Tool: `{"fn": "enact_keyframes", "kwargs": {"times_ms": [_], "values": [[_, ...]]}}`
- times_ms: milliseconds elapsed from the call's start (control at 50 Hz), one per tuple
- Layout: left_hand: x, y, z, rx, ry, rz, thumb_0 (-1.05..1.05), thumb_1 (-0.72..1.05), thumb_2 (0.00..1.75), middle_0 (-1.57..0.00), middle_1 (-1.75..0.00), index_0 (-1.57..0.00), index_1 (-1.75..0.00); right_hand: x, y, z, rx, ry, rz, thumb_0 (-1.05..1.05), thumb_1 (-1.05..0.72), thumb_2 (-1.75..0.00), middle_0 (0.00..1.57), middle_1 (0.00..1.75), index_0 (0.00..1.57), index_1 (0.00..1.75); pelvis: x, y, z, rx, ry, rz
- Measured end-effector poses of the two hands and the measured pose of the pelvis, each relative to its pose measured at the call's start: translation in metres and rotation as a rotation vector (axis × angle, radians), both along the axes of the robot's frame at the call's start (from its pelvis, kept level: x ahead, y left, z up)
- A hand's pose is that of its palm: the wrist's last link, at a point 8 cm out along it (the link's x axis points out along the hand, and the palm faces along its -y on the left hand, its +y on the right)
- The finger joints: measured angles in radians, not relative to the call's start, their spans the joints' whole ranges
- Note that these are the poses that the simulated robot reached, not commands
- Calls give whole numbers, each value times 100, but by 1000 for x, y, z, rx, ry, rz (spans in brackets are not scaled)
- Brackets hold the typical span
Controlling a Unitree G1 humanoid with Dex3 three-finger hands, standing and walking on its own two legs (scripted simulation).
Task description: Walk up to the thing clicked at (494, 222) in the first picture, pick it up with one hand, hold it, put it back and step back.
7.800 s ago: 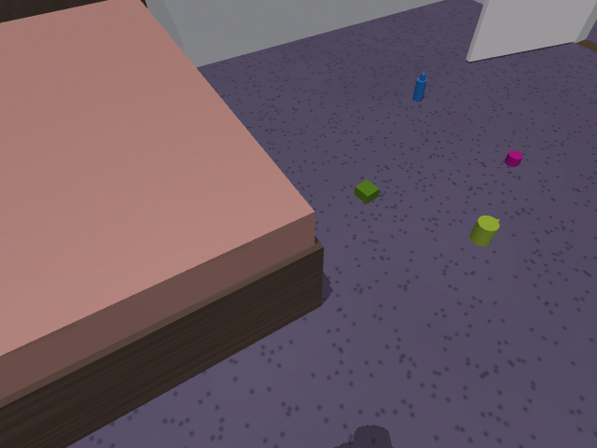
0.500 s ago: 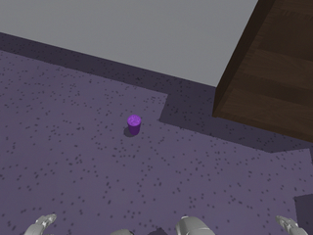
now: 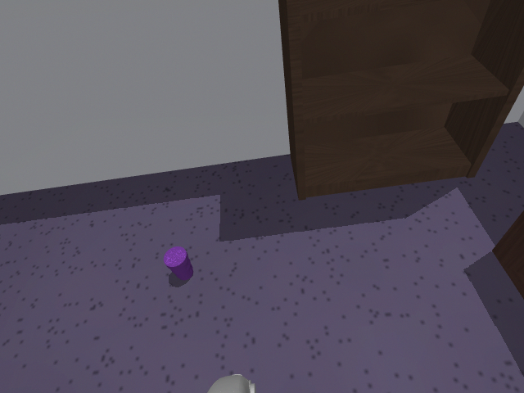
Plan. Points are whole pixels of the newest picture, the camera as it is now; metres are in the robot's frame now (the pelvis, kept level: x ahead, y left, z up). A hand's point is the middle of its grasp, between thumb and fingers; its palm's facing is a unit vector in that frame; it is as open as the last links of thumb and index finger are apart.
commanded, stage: walk up
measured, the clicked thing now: out of the picture -0.53 +1.10 -0.71
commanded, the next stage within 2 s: stand in 1.46 s
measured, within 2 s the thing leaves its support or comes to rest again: neither
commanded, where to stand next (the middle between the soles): +0.09 +0.02 m, yaw -19 degrees
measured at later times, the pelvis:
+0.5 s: pelvis +0.04 +0.01 -0.02, yaw -12 degrees
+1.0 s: pelvis +0.02 +0.03 -0.02, yaw -20 degrees
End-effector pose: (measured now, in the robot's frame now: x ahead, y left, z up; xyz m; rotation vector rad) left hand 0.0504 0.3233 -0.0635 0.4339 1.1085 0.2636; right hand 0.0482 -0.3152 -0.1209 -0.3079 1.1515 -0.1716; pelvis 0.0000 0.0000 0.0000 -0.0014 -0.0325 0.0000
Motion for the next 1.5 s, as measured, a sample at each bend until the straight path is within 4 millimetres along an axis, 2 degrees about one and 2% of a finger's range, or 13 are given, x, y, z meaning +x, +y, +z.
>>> {"fn": "enact_keyframes", "kwargs": {"times_ms": [100,280,420,520,580,640,720,800,920,1020,1120,1260,1500], "values": [[23,-3,-12,-8,21,-43,1,90,90,-21,-30,-20,-30,3,3,3,-16,26,-7,1,-91,-90,20,30,20,30,15,0,-2,-11,13,-45],[83,-7,-55,-83,41,-127,1,90,90,-21,-30,-20,-30,30,14,13,-96,-21,-59,0,-91,-90,20,30,20,30,33,20,-16,16,22,-111],[131,-20,-52,-111,13,-242,1,90,90,-21,-30,-20,-30,37,17,30,-99,-104,-115,0,-90,-90,20,30,20,30,38,20,-8,-18,16,-181],[152,-27,-47,-61,-29,-290,1,90,90,-21,-30,-20,-30,25,2,15,-84,-101,-156,0,-90,-90,20,30,20,30,39,10,-19,-14,10,-217],[153,-31,-44,-21,-43,-301,1,90,90,-21,-30,-20,-30,16,-7,-2,-67,-84,-204,0,-90,-90,20,30,20,30,38,5,-25,-49,-2,-227],[149,-32,-38,3,-37,-317,1,90,90,-21,-30,-20,-30,7,-5,-10,-42,-57,-237,0,-90,-90,20,30,20,30,36,4,-24,-11,-3,-260],[146,-29,-34,19,-10,-339,1,90,90,-21,-30,-20,-30,-5,1,-15,-21,-47,-268,0,-91,-90,20,30,20,30,32,11,-22,5,5,-285],[149,-22,-41,13,6,-366,1,90,90,-21,-30,-20,-30,-24,12,-20,-30,-17,-289,0,-91,-90,20,30,20,30,27,25,-25,10,16,-305],[158,-20,-54,-36,18,-371,1,90,90,-21,-30,-20,-30,-66,38,-13,-35,39,-332,0,-91,-90,20,30,20,30,22,36,-23,12,-1,-331],[158,-25,-59,-70,12,-380,1,90,90,-21,-30,-20,-30,-85,40,-6,-42,56,-370,0,-90,-90,20,30,20,30,19,33,-21,-5,-13,-348],[155,-34,-56,-94,32,-386,1,90,90,-21,-30,-20,-30,-90,39,-2,-44,46,-390,0,-90,-90,20,30,20,30,18,36,-14,7,-12,-360],[155,-36,-48,-92,66,-392,1,90,90,-21,-30,-20,-30,-84,38,-1,-29,42,-399,0,-90,-90,20,30,20,30,21,38,-6,14,0,-376],[176,-42,-41,-79,83,-398,1,90,90,-21,-30,-20,-30,-65,42,1,-3,43,-419,0,-91,-90,20,30,20,30,31,37,2,19,1,-389]]}}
